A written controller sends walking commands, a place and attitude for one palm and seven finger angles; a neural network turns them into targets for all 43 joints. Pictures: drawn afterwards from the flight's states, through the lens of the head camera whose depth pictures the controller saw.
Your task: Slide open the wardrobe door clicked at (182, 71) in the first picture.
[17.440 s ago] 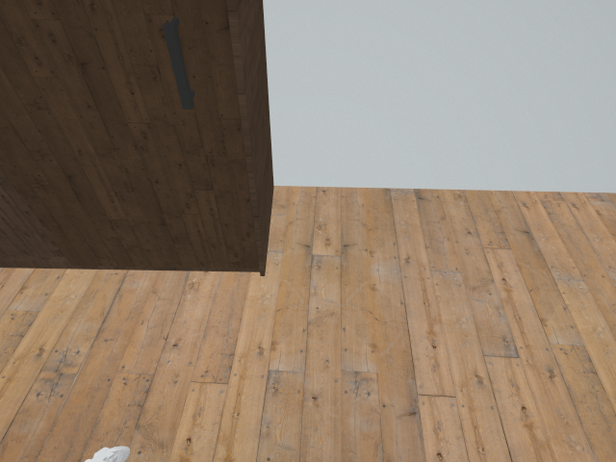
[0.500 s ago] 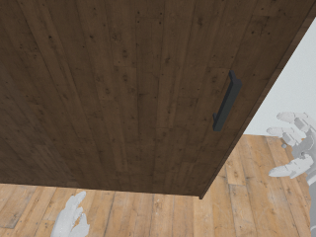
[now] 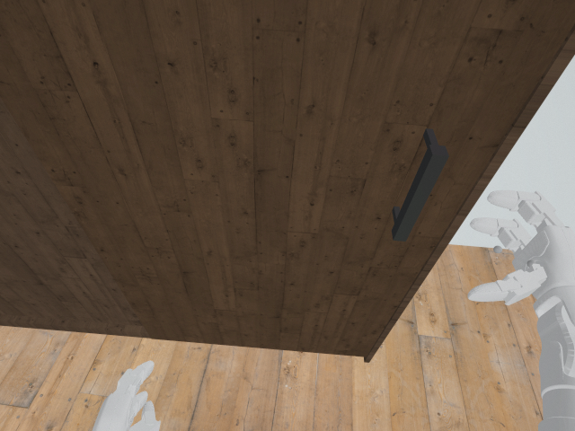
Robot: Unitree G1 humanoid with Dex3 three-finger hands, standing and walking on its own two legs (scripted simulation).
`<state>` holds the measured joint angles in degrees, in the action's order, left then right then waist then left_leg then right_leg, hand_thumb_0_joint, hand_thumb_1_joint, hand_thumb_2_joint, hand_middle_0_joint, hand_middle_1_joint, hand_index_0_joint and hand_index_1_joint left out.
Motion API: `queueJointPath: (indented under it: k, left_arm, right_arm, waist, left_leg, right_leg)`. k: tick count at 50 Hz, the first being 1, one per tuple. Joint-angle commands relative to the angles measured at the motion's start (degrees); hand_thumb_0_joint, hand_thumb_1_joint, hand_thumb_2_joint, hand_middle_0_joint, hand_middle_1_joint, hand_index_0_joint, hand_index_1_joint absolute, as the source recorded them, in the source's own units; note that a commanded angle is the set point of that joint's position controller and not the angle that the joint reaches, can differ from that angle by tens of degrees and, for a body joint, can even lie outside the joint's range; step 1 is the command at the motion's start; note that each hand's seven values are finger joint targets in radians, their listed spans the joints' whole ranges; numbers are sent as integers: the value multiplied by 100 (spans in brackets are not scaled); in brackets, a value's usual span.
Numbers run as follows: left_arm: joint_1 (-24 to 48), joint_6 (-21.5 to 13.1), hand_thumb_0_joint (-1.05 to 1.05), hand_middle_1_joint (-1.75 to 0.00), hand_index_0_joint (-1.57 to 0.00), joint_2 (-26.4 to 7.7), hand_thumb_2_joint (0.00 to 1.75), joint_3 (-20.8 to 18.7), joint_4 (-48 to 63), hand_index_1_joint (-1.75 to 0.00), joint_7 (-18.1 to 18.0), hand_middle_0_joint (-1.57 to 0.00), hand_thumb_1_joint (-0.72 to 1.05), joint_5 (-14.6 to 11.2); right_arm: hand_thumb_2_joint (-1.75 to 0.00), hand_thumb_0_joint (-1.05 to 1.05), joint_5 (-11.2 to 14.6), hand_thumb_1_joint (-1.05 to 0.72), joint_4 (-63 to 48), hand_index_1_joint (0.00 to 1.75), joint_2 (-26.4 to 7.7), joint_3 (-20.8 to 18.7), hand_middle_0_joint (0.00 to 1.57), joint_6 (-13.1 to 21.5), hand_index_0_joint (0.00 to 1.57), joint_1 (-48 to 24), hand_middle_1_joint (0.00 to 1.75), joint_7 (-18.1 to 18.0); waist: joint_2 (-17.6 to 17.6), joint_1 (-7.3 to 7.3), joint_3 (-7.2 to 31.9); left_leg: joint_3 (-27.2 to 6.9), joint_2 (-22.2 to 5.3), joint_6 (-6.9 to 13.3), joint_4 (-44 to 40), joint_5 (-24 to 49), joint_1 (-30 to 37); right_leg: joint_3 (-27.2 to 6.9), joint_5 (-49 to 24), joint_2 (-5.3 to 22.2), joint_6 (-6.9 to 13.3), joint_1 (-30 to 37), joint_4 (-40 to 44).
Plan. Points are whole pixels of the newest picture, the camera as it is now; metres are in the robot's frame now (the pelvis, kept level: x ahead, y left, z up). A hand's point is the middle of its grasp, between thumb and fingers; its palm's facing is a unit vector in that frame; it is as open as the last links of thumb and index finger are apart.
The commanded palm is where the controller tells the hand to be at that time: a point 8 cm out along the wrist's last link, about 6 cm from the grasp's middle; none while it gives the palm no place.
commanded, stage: move the hooked fingers beside the handle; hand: right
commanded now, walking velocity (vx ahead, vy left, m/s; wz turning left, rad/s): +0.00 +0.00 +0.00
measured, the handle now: (413, 188) +0.46 -0.17 +0.11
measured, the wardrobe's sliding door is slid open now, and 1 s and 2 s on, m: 0.00 0.00 0.00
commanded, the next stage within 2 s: feel for the door with the fingertips in 1.52 s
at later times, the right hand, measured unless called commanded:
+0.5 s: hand (485, 227) +0.38 -0.25 +0.12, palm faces +0.06 +1.00 -0.01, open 14.0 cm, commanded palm +0.35 -0.30 +0.12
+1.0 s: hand (472, 217) +0.40 -0.24 +0.11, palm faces +0.04 +1.00 +0.00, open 14.0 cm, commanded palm +0.37 -0.29 +0.11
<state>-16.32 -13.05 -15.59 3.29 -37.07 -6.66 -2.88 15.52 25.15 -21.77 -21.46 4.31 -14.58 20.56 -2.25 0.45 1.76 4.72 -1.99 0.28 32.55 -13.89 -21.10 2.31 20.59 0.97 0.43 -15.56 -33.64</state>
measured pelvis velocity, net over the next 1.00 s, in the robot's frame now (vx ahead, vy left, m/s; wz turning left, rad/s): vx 0.00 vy -0.01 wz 0.02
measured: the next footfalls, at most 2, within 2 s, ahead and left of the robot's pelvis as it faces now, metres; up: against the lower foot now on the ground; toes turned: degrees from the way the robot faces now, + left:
none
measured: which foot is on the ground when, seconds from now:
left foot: down 0.00-1.00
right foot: down 0.00-1.00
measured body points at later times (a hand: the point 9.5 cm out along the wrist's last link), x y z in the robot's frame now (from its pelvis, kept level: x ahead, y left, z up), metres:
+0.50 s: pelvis +0.00 +0.00 +0.00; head +0.03 +0.01 +0.45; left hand +0.11 +0.26 -0.10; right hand +0.37 -0.30 +0.12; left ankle +0.03 +0.12 -0.73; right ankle -0.03 -0.11 -0.73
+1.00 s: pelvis +0.00 -0.01 -0.01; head +0.04 -0.01 +0.44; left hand +0.09 +0.25 -0.11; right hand +0.39 -0.29 +0.11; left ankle +0.03 +0.12 -0.73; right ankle -0.03 -0.11 -0.73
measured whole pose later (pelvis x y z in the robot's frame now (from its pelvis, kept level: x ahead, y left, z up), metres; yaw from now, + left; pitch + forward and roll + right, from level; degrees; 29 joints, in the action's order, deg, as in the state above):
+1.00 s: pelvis +0.00 -0.01 -0.01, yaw +1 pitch +7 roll +1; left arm -20.3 -5.8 -15.7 2.7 -36.3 -4.3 -2.5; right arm 12.9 42.3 -24.0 -22.6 10.1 -27.8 19.5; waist -1.3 -2.6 3.5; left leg 3.4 -1.8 -0.3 34.6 -14.0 -27.5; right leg 3.5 22.0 1.2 1.1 -22.0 -36.9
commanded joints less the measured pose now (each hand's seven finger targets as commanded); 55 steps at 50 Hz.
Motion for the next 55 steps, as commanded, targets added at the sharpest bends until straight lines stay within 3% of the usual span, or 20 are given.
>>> queueJointPath:
  k: [1, 2, 3, 7, 10, 12, 15, 20, 22, 25, 29, 33, 36, 40, 47, 48, 50, 52, 54, 55]
  left_arm:
    - [264, -231, 0, -30, -20, -747, 90, -323, 783, -30, -25, -20, 90, -20]
    - [286, -225, 0, -30, -20, -737, 90, -318, 799, -30, -17, -20, 90, -34]
    - [253, -188, 0, -30, -20, -771, 90, -332, 764, -30, -20, -20, 90, -31]
    - [211, -123, 0, -30, -20, -762, 90, -327, 762, -30, -30, -20, 90, -37]
    - [133, -80, 0, -30, -20, -793, 90, -345, 738, -30, -14, -20, 90, -26]
    - [144, -62, 0, -30, -20, -765, 90, -340, 758, -30, -6, -20, 90, -35]
    - [33, 17, 0, -30, -20, -852, 90, -356, 698, -30, 8, -20, 90, -29]
    - [-35, 120, 0, -30, -20, -828, 90, -369, 716, -30, 38, -20, 90, -22]
    - [-76, 123, 0, -30, -20, -828, 90, -378, 744, -30, 50, -20, 90, -7]
    - [-163, 179, 0, -30, -20, -873, 90, -382, 681, -30, 57, -20, 90, -11]
    - [-216, 242, 0, -30, -20, -856, 90, -396, 705, -30, 95, -20, 90, -1]
    - [-304, 317, 0, -30, -20, -891, 90, -398, 657, -30, 108, -20, 90, 3]
    - [-369, 362, 0, -30, -20, -904, 90, -387, 589, -30, 100, -20, 90, 6]
    - [-394, 399, 0, -30, -20, -855, 90, -410, 722, -30, 150, -20, 90, 28]
    - [-367, 479, 0, -30, -20, -880, 90, -421, 772, -30, 197, -20, 90, 12]
    - [-366, 499, 0, -30, -20, -895, 90, -439, 804, -30, 192, -20, 90, 1]
    - [-312, 481, 0, -30, -20, -825, 90, -412, 835, -30, 197, -20, 90, 17]
    - [-319, 464, 0, -30, -20, -806, 90, -422, 830, -30, 184, -20, 90, 19]
    - [-324, 452, 0, -30, -20, -805, 90, -419, 759, -30, 162, -20, 90, 6]
    - [-333, 455, 0, -30, -20, -828, 90, -411, 704, -30, 146, -20, 90, 5]
  right_arm:
    - [-30, 0, 73, 50, -1055, 120, -1638, -542, 30, 437, 30, -1915, 120, -79]
    - [-30, 0, 82, 50, -1012, 120, -1499, -413, 30, 438, 30, -1990, 120, -70]
    - [-30, 0, 74, 50, -871, 120, -1669, -536, 30, 445, 30, -1997, 120, -82]
    - [-30, 0, 18, 50, -746, 120, -1675, -431, 30, 509, 30, -2439, 120, -25]
    - [-30, 0, 43, 50, -560, 120, -1721, -471, 30, 577, 30, -2515, 120, 2]
    - [-30, 0, 28, 50, -563, 120, -1520, -261, 30, 614, 30, -2676, 120, 29]
    - [-30, 0, 20, 50, -80, 120, -1813, -508, 30, 575, 30, -2690, 120, 30]
    - [-30, 0, -69, 50, -28, 120, -1904, -445, 30, 732, 30, -3181, 120, 36]
    - [-30, 0, -49, 50, -81, 120, -1862, -435, 30, 826, 30, -3198, 120, 28]
    - [-30, 0, -27, 50, 341, 120, -1884, -491, 30, 834, 30, -3158, 120, 21]
    - [-30, 0, -115, 50, 272, 120, -1765, -296, 30, 871, 30, -3401, 120, 19]
    - [-30, 0, -100, 50, 550, 120, -1801, -317, 30, 913, 30, -3593, 120, -46]
    - [-30, 0, -189, 50, 879, 120, -1923, -340, 30, 940, 30, -3997, 120, -94]
    - [-30, 0, -210, 50, 500, 120, -1860, -337, 30, 1096, 30, -3705, 120, -92]
    - [-30, 0, -140, 50, 634, 120, -1769, -433, 30, 895, 30, -3218, 120, -145]
    - [-30, 0, -156, 50, 525, 120, -1907, -510, 30, 908, 30, -3176, 120, -155]
    - [-30, 0, -185, 50, 87, 120, -1758, -339, 30, 982, 30, -3499, 120, -173]
    - [-30, 0, -153, 50, -75, 120, -1700, -329, 30, 1038, 30, -3373, 120, -202]
    - [-30, 0, -110, 50, -54, 120, -1478, -101, 30, 1025, 30, -3661, 120, -193]
    - [-30, 0, -112, 50, 198, 120, -1545, -174, 30, 975, 30, -3622, 120, -199]
  waist:
    - [-14, -16, 1369]
    - [22, -45, 1284]
    - [125, -39, 1242]
    - [-187, -101, 1397]
    - [25, -120, 1510]
    - [-238, -164, 1490]
    - [228, -158, 1446]
    - [-224, -202, 1600]
    - [-196, -179, 1780]
    - [133, -214, 1625]
    - [-253, -219, 1795]
    - [111, -297, 1613]
    - [-2, -361, 1564]
    - [-282, -209, 2158]
    - [114, -198, 1704]
    - [108, -166, 1729]
    - [-371, -213, 1868]
    - [-270, -205, 1996]
    - [-172, -351, 1841]
    - [-91, -337, 1714]
  left_leg:
    - [-217, 87, 106, -231, 1392, 1103]
    - [-221, 86, 98, -251, 1305, 1028]
    - [-235, 91, 106, -269, 1266, 1032]
    - [-289, 78, 106, -230, 1298, 1011]
    - [-287, 96, 99, -206, 1407, 1067]
    - [-273, 92, 113, -191, 1384, 942]
    - [-300, 85, 86, -171, 1421, 1017]
    - [-346, 91, 113, -117, 1380, 941]
    - [-325, 110, 126, -66, 1456, 969]
    - [-295, 126, 108, -61, 1417, 903]
    - [-299, 121, 137, -17, 1462, 838]
    - [-273, 139, 124, -32, 1352, 708]
    - [-280, 144, 125, -14, 1131, 528]
    - [-295, 149, 154, 108, 1631, 846]
    - [-253, 161, 125, 41, 1515, 750]
    - [-256, 158, 137, 60, 1521, 804]
    - [-280, 163, 149, 59, 1559, 739]
    - [-265, 184, 149, 61, 1604, 785]
    - [-246, 204, 124, 8, 1545, 620]
    - [-243, 201, 130, -6, 1417, 570]
  right_leg:
    - [-218, -1696, -47, 31, -178, 546]
    - [-206, -1581, -46, 36, -201, 549]
    - [-200, -1561, -20, 55, -243, 523]
    - [-173, -1522, -70, 52, -248, 485]
    - [-187, -1593, -57, 63, -260, 443]
    - [-177, -1578, -70, 51, -211, 434]
    - [-176, -1509, -56, 73, -479, 405]
    - [-156, -1506, -76, 68, -455, 322]
    - [-190, -1617, -66, 59, -389, 306]
    - [-207, -1536, -45, 66, -564, 314]
    - [-206, -1664, -61, 53, -449, 291]
    - [-228, -1556, -25, 64, -598, 264]
    - [-255, -1340, -36, 49, -686, 257]
    - [-244, -1970, -35, 20, -404, 189]
    - [-217, -1720, -17, 34, -704, 286]
    - [-209, -1773, 5, 46, -687, 266]
    - [-220, -1888, -17, 16, -448, 264]
    - [-245, -2028, 0, 5, -328, 245]
    - [-260, -1957, 25, 15, -254, 242]
    - [-265, -1747, 11, 20, -354, 255]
